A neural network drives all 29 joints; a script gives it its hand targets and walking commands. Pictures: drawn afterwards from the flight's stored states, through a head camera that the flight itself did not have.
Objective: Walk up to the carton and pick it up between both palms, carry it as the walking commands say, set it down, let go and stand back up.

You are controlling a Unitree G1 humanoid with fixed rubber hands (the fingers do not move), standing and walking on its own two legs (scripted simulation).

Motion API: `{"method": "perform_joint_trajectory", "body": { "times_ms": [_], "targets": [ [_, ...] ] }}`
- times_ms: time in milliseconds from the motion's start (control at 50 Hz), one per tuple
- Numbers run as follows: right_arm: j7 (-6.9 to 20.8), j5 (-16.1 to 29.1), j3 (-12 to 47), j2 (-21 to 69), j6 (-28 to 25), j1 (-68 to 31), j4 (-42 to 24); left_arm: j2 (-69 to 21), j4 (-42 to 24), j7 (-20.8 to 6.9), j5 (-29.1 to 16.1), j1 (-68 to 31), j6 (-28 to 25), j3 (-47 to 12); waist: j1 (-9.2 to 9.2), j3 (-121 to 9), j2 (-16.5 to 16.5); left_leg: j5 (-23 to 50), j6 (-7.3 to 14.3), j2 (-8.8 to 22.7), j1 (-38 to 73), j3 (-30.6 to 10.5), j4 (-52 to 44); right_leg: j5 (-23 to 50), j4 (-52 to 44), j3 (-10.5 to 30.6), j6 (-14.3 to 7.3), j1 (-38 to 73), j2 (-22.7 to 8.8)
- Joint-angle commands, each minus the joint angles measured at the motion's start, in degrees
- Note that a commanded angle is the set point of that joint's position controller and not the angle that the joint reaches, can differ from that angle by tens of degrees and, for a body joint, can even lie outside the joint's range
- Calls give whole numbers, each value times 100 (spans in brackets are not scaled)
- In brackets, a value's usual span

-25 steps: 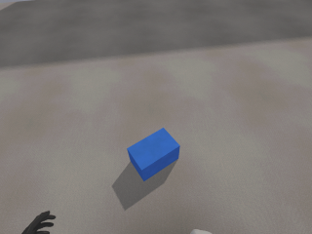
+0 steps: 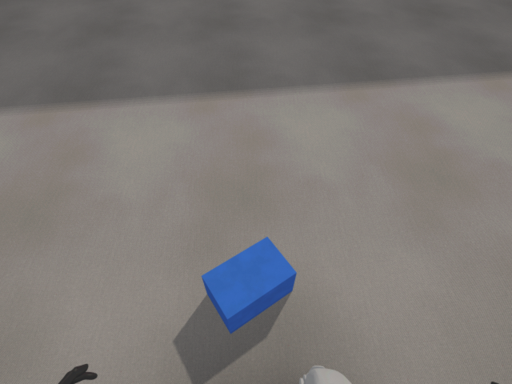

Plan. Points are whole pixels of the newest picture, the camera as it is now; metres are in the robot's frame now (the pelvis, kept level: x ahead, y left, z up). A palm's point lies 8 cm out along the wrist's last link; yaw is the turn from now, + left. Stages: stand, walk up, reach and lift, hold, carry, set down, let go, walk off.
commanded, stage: walk up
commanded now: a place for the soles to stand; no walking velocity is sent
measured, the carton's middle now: (249, 283) +0.55 +0.04 -0.67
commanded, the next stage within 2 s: none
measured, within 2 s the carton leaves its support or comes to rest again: neither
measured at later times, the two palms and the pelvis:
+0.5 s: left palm (74, 361) +0.17 +0.31 -0.08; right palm (478, 361) +0.17 -0.34 -0.09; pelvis +0.05 -0.01 +0.01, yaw +2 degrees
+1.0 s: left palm (116, 345) +0.20 +0.25 -0.09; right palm out of the picture +0.18 -0.51 -0.05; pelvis +0.09 -0.12 -0.02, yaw +12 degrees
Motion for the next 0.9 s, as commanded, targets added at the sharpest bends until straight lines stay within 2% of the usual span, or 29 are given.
{"method": "perform_joint_trajectory", "body": {
  "times_ms": [0,20,40,60,80,120,140,160,180,200,240,280,380,480,620,640,660,680,700,720,740,780,820,840,880],
  "targets": [
    [-51,63,-78,-780,67,-283,-258,919,-42,122,54,388,-76,331,416,-535,752,1312,679,669,-782,-526,-80,721,-865,24,-177,1516,240],
    [-69,57,38,-482,88,-168,-274,1153,-40,155,88,386,-104,381,410,-626,-43,375,428,361,-1141,-278,563,904,-1247,1007,-330,1755,-521],
    [-104,70,104,-320,148,-145,-261,1525,-141,174,52,177,-147,375,339,-735,-722,-980,129,-128,-1334,-161,1201,581,-1939,2852,-957,1451,-1746],
    [-191,119,1,-708,219,-190,-45,1674,-38,174,21,123,-108,405,406,-687,-677,-1699,171,-76,-1053,-451,1513,243,-1994,3034,-1375,1119,-1970],
    [-216,108,-22,-804,221,-94,110,1636,-35,194,7,-145,-72,361,287,-501,-632,-1586,216,-20,-988,-511,1410,276,-1819,2730,-1348,952,-1782],
    [-239,94,-22,-771,140,147,457,1389,-5,199,-23,-719,4,235,18,-486,-766,-546,257,-40,-160,-305,307,572,-1433,1709,-858,404,-1226],
    [-239,26,-32,-795,95,142,590,1157,58,181,-43,-845,40,132,-34,-517,-664,-34,278,28,237,-494,-177,740,-1159,1324,-615,123,-980],
    [-222,-15,-40,-983,63,-120,551,969,79,171,-70,-874,58,83,92,-425,-178,48,376,394,-38,-1174,-659,607,-811,942,-367,141,-610],
    [-190,25,-41,-1142,37,-519,533,923,201,168,-87,-803,63,86,307,-419,166,333,525,643,-405,-1573,-726,446,-584,602,-209,537,-243],
    [-171,45,15,-1050,39,-695,598,941,337,172,-83,-818,54,86,366,-532,73,686,531,659,-450,-1428,-657,532,-601,494,-188,901,-214],
    [-177,89,110,-851,91,-793,804,1032,518,184,-66,-946,29,92,297,-645,-166,1022,385,325,-322,-935,-348,1123,-859,759,-282,1177,-481],
    [-175,106,161,-707,138,-848,1003,1078,649,201,-80,-1095,17,58,209,-740,-86,1189,288,158,44,-714,-268,1654,-1073,1014,-404,1142,-762],
    [-151,110,193,-674,203,-1209,1324,935,966,220,-85,-1481,75,-34,201,-724,-59,1402,335,276,368,-818,-745,1420,-1263,685,-200,1233,-597],
    [-131,91,240,-616,250,-1598,1600,858,1292,205,-75,-1679,114,-81,231,-611,91,1117,281,303,483,-862,-1235,1050,-1695,628,-113,1400,-581],
    [-108,68,275,-559,266,-1839,1882,788,1641,176,-55,-1828,120,-107,238,-554,192,1095,208,347,707,-893,-1796,951,-2244,522,-6,1710,-564],
    [-308,113,-217,-1591,166,-225,1903,1285,838,-99,312,-2193,395,372,-90,-352,-319,-5,718,775,663,-1896,-1727,-1034,-929,12,-43,1071,-34],
    [-434,84,-399,-1973,104,142,1815,1037,438,-204,364,-2375,533,346,-241,-20,533,-605,1169,1442,1532,-3151,-2045,-1393,18,250,-36,-715,125],
    [-538,57,-482,-1956,30,276,1625,864,113,-274,393,-2513,624,358,-318,124,641,-1013,1474,1868,1835,-3806,-2206,-1189,971,753,12,-1764,-152],
    [-614,82,-446,-1703,-40,65,1410,797,51,-312,360,-2240,680,388,-114,83,426,-626,1449,1855,1784,-3587,-2056,-664,1292,1032,72,-1923,-371],
    [-651,86,-440,-1541,-92,-87,1230,847,-15,-357,344,-1988,688,438,53,-67,337,-183,1309,1652,1704,-3294,-1910,-434,1404,1118,118,-1777,-433],
    [-673,33,-448,-1474,-106,-239,1076,891,-84,-404,351,-1845,683,474,160,-159,384,133,1148,1407,1444,-2907,-1764,-510,1268,1124,187,-1446,-466],
    [-683,-63,-494,-1539,-124,-206,864,942,-287,-506,385,-1866,714,556,120,-239,603,590,1083,1139,776,-2513,-1529,-790,1078,825,261,-792,-302],
    [-699,-94,-544,-1726,-144,38,756,976,-558,-561,366,-2054,770,613,27,-184,839,766,1121,1102,415,-2507,-1323,-985,910,701,248,-606,-239],
    [-710,-96,-555,-1786,-148,106,698,997,-636,-573,352,-2024,784,636,47,-201,930,873,1125,1065,282,-2498,-1173,-989,826,640,223,-478,-185],
    [-732,-114,-550,-1839,-129,72,561,1034,-705,-569,327,-1704,785,689,245,-372,1177,1166,1121,955,-114,-2394,-793,-1066,622,440,141,58,-28]
  ]
}}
